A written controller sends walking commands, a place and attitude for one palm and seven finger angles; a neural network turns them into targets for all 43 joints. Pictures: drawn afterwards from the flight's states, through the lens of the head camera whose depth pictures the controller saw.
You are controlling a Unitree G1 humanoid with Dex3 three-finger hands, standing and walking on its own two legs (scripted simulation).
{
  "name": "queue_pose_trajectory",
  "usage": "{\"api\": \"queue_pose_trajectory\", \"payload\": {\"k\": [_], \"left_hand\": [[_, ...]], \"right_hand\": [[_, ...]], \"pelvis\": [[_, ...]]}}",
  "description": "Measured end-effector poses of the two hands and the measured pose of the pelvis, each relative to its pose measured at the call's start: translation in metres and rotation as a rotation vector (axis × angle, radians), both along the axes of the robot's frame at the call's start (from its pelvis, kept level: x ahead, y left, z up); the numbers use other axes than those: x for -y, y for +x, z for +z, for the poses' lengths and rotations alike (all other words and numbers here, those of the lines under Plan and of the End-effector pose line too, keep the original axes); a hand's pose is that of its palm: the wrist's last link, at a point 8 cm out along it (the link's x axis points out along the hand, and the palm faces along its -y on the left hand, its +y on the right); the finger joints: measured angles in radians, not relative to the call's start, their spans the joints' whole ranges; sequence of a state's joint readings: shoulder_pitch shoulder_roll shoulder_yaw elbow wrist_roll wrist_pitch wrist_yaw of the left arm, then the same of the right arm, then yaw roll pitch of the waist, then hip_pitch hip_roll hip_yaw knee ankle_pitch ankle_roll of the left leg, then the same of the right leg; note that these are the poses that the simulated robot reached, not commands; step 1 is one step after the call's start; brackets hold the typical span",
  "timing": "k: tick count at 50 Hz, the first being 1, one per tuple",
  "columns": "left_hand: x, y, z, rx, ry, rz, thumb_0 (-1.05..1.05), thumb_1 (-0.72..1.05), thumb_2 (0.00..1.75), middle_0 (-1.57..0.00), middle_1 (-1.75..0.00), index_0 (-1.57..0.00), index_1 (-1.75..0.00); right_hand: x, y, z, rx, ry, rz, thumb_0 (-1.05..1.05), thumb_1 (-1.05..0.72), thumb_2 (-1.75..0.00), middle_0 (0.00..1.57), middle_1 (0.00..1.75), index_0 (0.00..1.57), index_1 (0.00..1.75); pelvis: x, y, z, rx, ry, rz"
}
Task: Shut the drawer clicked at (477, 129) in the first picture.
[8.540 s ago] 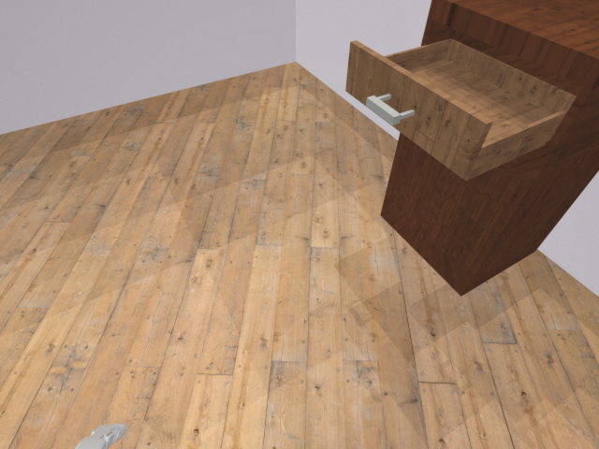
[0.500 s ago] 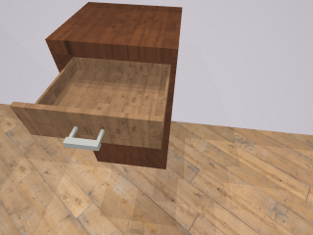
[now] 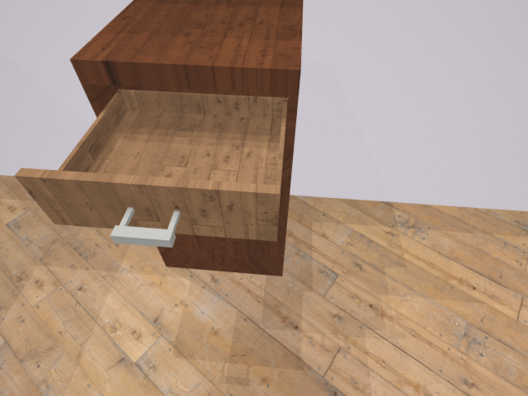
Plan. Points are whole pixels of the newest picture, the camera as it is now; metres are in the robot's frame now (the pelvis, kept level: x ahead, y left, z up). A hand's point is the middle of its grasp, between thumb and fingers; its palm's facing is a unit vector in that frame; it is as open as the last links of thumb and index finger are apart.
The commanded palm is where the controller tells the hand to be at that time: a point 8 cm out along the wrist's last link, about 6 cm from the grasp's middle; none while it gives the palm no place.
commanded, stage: look again from close up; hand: left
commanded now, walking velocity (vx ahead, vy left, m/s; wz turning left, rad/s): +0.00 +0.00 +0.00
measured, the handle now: (148, 225) +0.39 +0.22 +0.02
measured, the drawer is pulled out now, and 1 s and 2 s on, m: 0.30 0.30 0.30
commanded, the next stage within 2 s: shuffle to correct the standing spot in 0.40 s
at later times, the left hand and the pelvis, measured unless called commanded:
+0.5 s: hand out of the picture +0.04 +0.24 -0.17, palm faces -0.01 -0.98 -0.22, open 7.4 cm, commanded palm none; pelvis +0.01 +0.06 +0.00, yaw -2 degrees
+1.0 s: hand out of the picture +0.05 +0.19 -0.18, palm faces +0.04 -0.99 -0.16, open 7.4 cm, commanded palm none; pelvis +0.08 +0.03 -0.01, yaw -2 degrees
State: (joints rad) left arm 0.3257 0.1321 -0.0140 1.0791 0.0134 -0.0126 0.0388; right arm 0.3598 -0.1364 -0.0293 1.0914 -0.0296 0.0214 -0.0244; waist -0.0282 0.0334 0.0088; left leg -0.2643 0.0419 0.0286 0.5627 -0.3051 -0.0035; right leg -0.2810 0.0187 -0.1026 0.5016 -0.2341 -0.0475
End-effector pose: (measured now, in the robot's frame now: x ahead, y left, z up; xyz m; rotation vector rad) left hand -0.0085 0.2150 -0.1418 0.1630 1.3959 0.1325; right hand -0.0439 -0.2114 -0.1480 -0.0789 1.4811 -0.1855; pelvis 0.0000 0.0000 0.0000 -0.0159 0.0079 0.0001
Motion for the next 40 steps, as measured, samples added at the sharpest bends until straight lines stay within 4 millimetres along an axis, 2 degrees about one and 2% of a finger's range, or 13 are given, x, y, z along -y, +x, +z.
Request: {"api": "queue_pose_trajectory", "payload": {"k": [4, 9, 14, 20, 28, 34, 40], "left_hand": [[-0.019, 0.026, -0.004, 0.065, 0.007, -0.007, 0.00, 0.90, 0.90, -0.20, -0.30, -0.20, -0.30], [-0.040, 0.057, -0.001, 0.144, 0.010, -0.016, 0.00, 0.91, 0.90, -0.20, -0.30, -0.20, -0.30], [-0.056, 0.070, 0.004, 0.172, 0.015, -0.022, 0.00, 0.91, 0.90, -0.20, -0.29, -0.20, -0.30], [-0.069, 0.061, 0.005, 0.124, 0.021, -0.026, 0.00, 0.91, 0.90, -0.20, -0.29, -0.20, -0.30], [-0.074, 0.033, 0.004, 0.033, 0.022, -0.017, 0.00, 0.90, 0.90, -0.20, -0.29, -0.20, -0.30], [-0.066, 0.019, 0.004, -0.040, 0.010, -0.025, 0.00, 0.91, 0.90, -0.20, -0.29, -0.20, -0.30], [-0.048, 0.027, 0.005, -0.067, 0.006, -0.015, 0.00, 0.90, 0.90, -0.20, -0.29, -0.20, -0.30]], "right_hand": [[-0.006, 0.017, 0.002, 0.057, -0.028, 0.000, 0.01, -0.91, -0.90, 0.20, 0.30, 0.19, 0.30], [-0.023, 0.044, 0.006, 0.127, -0.037, 0.028, 0.01, -0.91, -0.90, 0.20, 0.30, 0.19, 0.30], [-0.034, 0.060, 0.007, 0.154, -0.050, 0.053, 0.02, -0.93, -0.90, 0.20, 0.30, 0.19, 0.30], [-0.043, 0.068, 0.007, 0.165, -0.050, 0.056, 0.02, -0.93, -0.90, 0.20, 0.30, 0.20, 0.30], [-0.051, 0.061, 0.005, 0.132, -0.037, 0.051, 0.01, -0.92, -0.90, 0.20, 0.30, 0.20, 0.30], [-0.048, 0.050, 0.002, 0.084, -0.021, 0.024, 0.01, -0.91, -0.90, 0.20, 0.30, 0.20, 0.30], [-0.035, 0.043, -0.004, 0.022, -0.011, -0.004, 0.01, -0.91, -0.90, 0.20, 0.30, 0.20, 0.30]], "pelvis": [[-0.012, 0.007, -0.002, 0.001, -0.006, 0.001], [-0.029, 0.012, 0.000, 0.012, -0.002, -0.006], [-0.045, 0.014, 0.001, 0.025, 0.003, -0.013], [-0.058, 0.014, 0.002, 0.037, 0.012, -0.025], [-0.064, 0.013, 0.003, 0.049, 0.018, -0.035], [-0.059, 0.023, 0.003, 0.041, 0.026, -0.050], [-0.043, 0.044, 0.000, 0.028, 0.027, -0.057]]}}
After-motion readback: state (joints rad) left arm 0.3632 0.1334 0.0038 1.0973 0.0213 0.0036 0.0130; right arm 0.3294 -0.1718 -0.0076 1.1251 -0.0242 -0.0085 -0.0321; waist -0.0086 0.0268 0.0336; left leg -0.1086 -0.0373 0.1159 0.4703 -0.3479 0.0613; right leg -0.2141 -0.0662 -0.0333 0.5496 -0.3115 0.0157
